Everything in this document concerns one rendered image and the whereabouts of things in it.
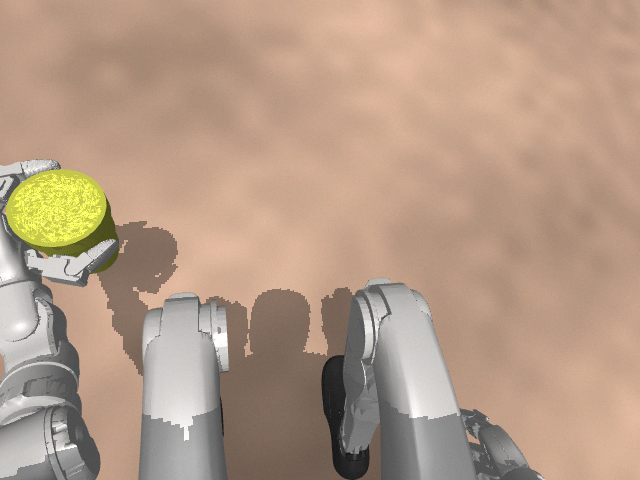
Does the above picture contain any left robot arm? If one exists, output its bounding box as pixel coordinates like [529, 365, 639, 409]
[0, 280, 100, 480]

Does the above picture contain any cup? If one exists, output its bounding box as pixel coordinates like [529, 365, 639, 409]
[6, 169, 119, 274]

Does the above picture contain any right robot foot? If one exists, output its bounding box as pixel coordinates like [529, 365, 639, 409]
[322, 355, 369, 480]

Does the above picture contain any left robot hand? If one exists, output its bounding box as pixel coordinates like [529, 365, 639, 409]
[0, 159, 119, 287]

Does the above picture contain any right robot hand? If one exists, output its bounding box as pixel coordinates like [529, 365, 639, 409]
[460, 409, 531, 480]

